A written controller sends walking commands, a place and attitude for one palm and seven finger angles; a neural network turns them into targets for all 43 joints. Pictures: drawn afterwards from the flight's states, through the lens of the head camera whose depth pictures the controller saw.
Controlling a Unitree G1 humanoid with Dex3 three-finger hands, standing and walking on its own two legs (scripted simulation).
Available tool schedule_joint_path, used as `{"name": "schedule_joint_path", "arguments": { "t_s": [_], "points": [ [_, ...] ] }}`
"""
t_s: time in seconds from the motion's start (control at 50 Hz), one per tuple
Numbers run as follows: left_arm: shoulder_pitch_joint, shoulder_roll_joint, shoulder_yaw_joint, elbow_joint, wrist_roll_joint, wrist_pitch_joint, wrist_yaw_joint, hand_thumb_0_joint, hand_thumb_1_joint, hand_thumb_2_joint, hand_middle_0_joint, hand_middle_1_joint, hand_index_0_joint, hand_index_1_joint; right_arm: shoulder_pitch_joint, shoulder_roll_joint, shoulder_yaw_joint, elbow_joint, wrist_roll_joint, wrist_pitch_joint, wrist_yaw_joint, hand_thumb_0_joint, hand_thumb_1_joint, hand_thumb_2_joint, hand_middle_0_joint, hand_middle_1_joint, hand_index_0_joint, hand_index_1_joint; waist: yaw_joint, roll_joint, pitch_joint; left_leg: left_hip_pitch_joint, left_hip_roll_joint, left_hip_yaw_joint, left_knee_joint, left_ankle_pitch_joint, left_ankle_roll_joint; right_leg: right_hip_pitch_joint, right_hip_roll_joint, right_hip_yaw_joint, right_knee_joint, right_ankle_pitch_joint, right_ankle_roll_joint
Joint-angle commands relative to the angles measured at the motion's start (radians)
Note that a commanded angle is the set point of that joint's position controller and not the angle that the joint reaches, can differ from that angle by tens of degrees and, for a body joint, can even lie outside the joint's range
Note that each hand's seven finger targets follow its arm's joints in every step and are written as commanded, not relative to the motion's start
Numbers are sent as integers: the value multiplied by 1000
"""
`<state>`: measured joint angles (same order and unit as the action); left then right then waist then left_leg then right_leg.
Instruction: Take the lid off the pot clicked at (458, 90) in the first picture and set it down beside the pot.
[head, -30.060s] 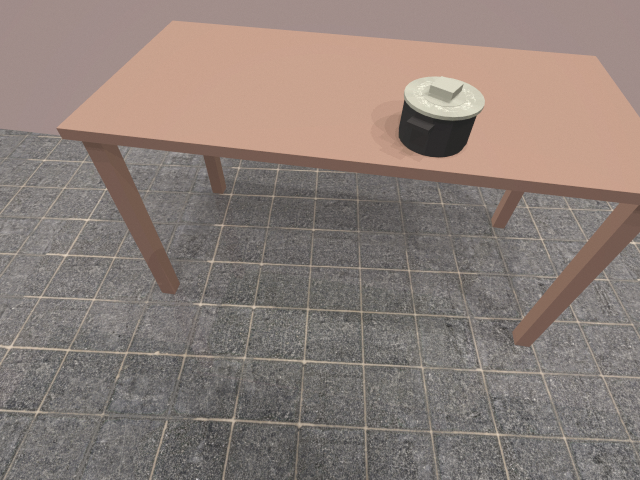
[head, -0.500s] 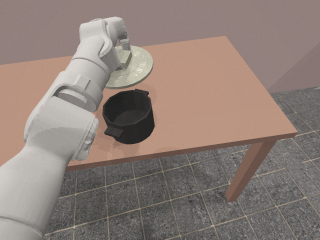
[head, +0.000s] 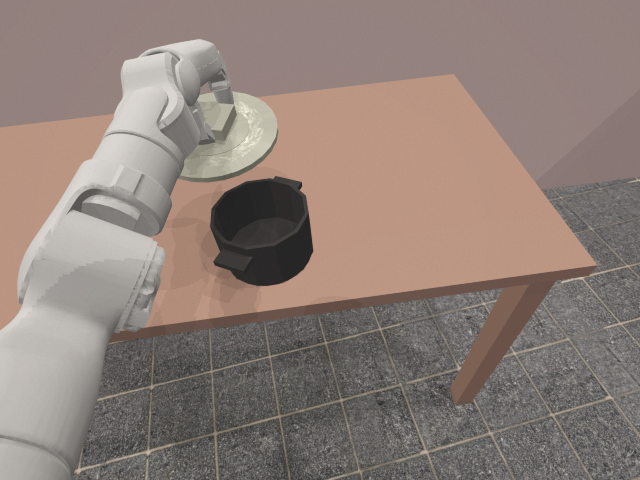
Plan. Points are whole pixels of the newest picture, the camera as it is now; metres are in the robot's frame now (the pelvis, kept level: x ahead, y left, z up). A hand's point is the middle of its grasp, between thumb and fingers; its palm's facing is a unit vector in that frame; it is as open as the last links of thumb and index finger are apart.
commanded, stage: move the lid sideways beside the pot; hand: left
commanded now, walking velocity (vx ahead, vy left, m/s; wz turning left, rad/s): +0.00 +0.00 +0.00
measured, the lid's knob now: (210, 120) +0.51 +0.13 +0.21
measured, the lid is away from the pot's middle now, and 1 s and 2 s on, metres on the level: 0.04 0.14 0.23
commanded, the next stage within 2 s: lower the lid onto the table in 1.68 s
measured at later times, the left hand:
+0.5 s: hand (146, 127) +0.47 +0.19 +0.23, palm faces -0.26 -0.06 -0.96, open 8.6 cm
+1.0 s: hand (105, 130) +0.46 +0.24 +0.23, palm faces -0.26 -0.09 -0.96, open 8.6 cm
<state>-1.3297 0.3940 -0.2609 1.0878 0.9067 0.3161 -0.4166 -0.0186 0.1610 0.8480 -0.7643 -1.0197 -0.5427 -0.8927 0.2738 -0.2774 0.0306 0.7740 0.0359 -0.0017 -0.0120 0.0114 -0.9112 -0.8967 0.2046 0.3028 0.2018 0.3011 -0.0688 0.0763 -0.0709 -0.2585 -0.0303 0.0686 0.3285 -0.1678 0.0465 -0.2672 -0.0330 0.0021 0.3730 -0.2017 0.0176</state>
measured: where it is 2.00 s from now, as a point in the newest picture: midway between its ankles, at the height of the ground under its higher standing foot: outside the picture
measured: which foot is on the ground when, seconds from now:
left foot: down 0.00-1.00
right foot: down 0.00-1.00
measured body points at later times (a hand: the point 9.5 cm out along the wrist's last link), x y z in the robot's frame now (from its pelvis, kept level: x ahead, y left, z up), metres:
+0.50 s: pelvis -0.01 +0.01 +0.00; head +0.02 -0.01 +0.45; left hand +0.48 +0.19 +0.28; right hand +0.08 -0.26 -0.13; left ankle +0.00 +0.09 -0.75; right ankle -0.01 -0.13 -0.75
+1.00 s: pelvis +0.00 +0.00 +0.00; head +0.02 -0.01 +0.45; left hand +0.47 +0.24 +0.29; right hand +0.07 -0.26 -0.13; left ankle +0.00 +0.09 -0.75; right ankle -0.01 -0.13 -0.75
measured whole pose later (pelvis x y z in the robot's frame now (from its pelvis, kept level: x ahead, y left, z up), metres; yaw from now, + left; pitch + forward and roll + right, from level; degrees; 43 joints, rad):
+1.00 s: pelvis +0.00 +0.00 +0.00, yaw +1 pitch +5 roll +0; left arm -1.21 0.64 -0.18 0.96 0.94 0.16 -0.53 -0.02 0.17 0.85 -0.77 -1.02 -0.54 -0.89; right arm 0.28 -0.30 0.02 0.72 0.05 0.08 -0.02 0.01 -0.91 -0.90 0.21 0.30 0.20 0.30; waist -0.08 0.06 -0.04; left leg -0.26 -0.02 0.05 0.35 -0.18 0.05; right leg -0.23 -0.03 -0.01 0.33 -0.19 0.02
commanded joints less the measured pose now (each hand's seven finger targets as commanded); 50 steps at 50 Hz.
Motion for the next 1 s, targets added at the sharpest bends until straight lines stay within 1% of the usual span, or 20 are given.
{"name": "schedule_joint_path", "arguments": {
  "t_s": [0.0, 0.04, 0.06, 0.1, 0.16, 0.2, 0.24, 0.28, 0.34, 0.38, 0.42, 0.5, 0.64, 0.72, 0.76, 0.8, 0.84, 0.88, 0.92, 0.98],
  "points": [
    [-676, 280, 45, -223, 35, -7, 22, 0, 548, 1033, -874, -1086, -744, -1027, -28, -135, -42, -111, 6, -31, -15, 0, -900, -900, 200, 300, 200, 300, -15, -163, -399, 225, -35, -63, 25, 314, 40, 111, 63, -4, -18, 326, -35],
    [-674, 357, 95, -273, 42, -30, 9, 0, 548, 1033, -874, -1086, -744, -1027, -25, -142, -43, -120, 1, -28, -19, 0, -900, -900, 200, 300, 200, 300, -4, -146, -435, 240, -34, -61, 32, 346, 43, 138, 59, 2, -16, 356, -37],
    [-694, 344, 81, -317, 38, -46, 3, 0, 548, 1033, -874, -1086, -744, -1027, -33, -135, -41, -129, 2, -30, -19, 0, -900, -900, 200, 300, 200, 300, -3, -113, -458, 262, -34, -65, 40, 375, 42, 141, 57, 3, -9, 370, -37],
    [-658, 259, 16, -301, 33, -55, -8, 0, 548, 1033, -874, -1086, -744, -1027, -31, -126, -44, -128, 6, -29, -15, 0, -900, -900, 200, 300, 200, 300, -15, -91, -409, 289, -28, -73, 48, 395, 38, 86, 62, -6, -16, 339, -38],
    [-592, 323, 70, -267, 31, -59, -13, 0, 548, 1033, -874, -1086, -744, -1027, -15, -144, -48, -121, 6, -11, -11, 0, -900, -900, 200, 300, 200, 300, -10, -103, -347, 254, -26, -73, 31, 328, 35, 69, 68, -14, -32, 284, -42],
    [-627, 372, 102, -316, 24, -75, -12, 0, 548, 1033, -874, -1086, -744, -1027, -20, -144, -45, -132, 7, -10, -13, 0, -900, -900, 200, 300, 200, 300, -3, -90, -398, 260, -31, -72, 30, 336, 36, 108, 64, -10, -23, 310, -45],
    [-639, 370, 88, -323, 27, -85, -11, 0, 548, 1033, -874, -1086, -744, -1027, -19, -141, -45, -135, 8, -9, -13, 0, -900, -900, 200, 300, 200, 300, -8, -73, -388, 259, -29, -71, 32, 329, 37, 101, 63, -10, -29, 302, -46],
    [-668, 310, 30, -327, 33, -88, -9, 0, 548, 1033, -874, -1086, -744, -1027, -20, -138, -47, -129, 16, -7, -12, 0, -900, -900, 200, 300, 200, 300, -26, -48, -349, 276, -24, -81, 27, 307, 28, 45, 70, -19, -39, 253, -47],
    [-680, 408, 106, -338, 39, -104, 3, 0, 548, 1033, -874, -1086, -744, -1027, -7, -151, -52, -131, 11, -13, -14, 0, -900, -900, 200, 300, 200, 300, -14, -35, -402, 290, -24, -87, 25, 286, 27, 60, 74, -15, -43, 228, -52],
    [-704, 397, 99, -381, 26, -125, 3, 0, 548, 1033, -874, -1086, -744, -1027, -9, -141, -50, -139, 12, -22, -16, 0, -900, -900, 200, 300, 200, 300, -12, -6, -450, 324, -23, -94, 31, 335, 25, 77, 71, -16, -34, 252, -53],
    [-679, 333, 46, -348, 26, -125, -6, 0, 548, 1033, -874, -1086, -744, -1027, 6, -141, -56, -130, 14, -20, -12, 0, -900, -900, 200, 300, 200, 300, -27, -16, -425, 335, -16, -99, 38, 371, 19, 40, 75, -22, -43, 250, -52],
    [-622, 419, 109, -235, 33, -105, -9, 0, 548, 1033, -874, -1086, -744, -1027, 10, -162, -50, -115, 16, 2, -13, 0, -900, -900, 200, 300, 200, 300, -21, -75, -356, 248, -27, -89, 11, 260, 24, 51, 75, -25, -51, 214, -51],
    [-633, 461, 131, -359, 54, -149, -13, 0, 548, 1033, -874, -1086, -744, -1027, 15, -158, -60, -136, 11, 3, -8, 0, -900, -900, 200, 300, 200, 300, -8, -14, -474, 344, -11, -98, 56, 461, 25, 81, 74, -16, -37, 305, -49],
    [-527, 506, 171, -268, 45, -132, -34, 0, 548, 1033, -874, -1086, -744, -1027, 17, -169, -59, -134, 9, 28, -8, 0, -900, -900, 200, 300, 200, 300, 2, -65, -401, 264, -20, -77, 48, 434, 33, 111, 69, -19, -39, 337, -47],
    [-533, 505, 152, -263, 46, -125, -40, 0, 548, 1033, -874, -1086, -744, -1027, 7, -169, -55, -135, 16, 44, -9, 0, -900, -900, 200, 300, 200, 300, -6, -85, -359, 231, -21, -72, 37, 378, 36, 109, 66, -21, -40, 317, -44],
    [-587, 506, 142, -348, 52, -139, -40, 0, 548, 1033, -874, -1086, -744, -1027, 1, -166, -58, -147, 18, 40, -8, 0, -900, -900, 200, 300, 200, 300, -6, -39, -407, 280, -17, -82, 45, 409, 34, 102, 68, -20, -37, 313, -46],
    [-589, 569, 190, -417, 62, -155, -36, 0, 548, 1033, -874, -1086, -744, -1027, -4, -168, -61, -161, 13, 39, -9, 0, -900, -900, 200, 300, 200, 300, 2, -15, -464, 318, -12, -83, 64, 463, 38, 121, 69, -11, -35, 336, -46],
    [-549, 574, 198, -397, 57, -160, -42, 0, 548, 1033, -874, -1086, -744, -1027, -5, -165, -60, -164, 14, 42, -11, 0, -900, -900, 200, 300, 200, 300, 3, -17, -454, 315, -12, -87, 73, 487, 39, 125, 68, -12, -30, 348, -46],
    [-518, 534, 163, -365, 48, -151, -56, 0, 548, 1033, -874, -1086, -744, -1027, -4, -167, -63, -163, 17, 51, -8, 0, -900, -900, 200, 300, 200, 300, -7, -24, -398, 292, -15, -79, 70, 460, 38, 100, 69, -17, -43, 336, -46],
    [-510, 566, 175, -342, 45, -144, -63, 0, 548, 1033, -874, -1086, -744, -1027, -15, -171, -56, -164, 25, 68, -11, 0, -900, -900, 200, 300, 200, 300, -6, -40, -358, 251, -18, -77, 50, 371, 38, 101, 67, -22, -44, 296, -46]
  ]
}}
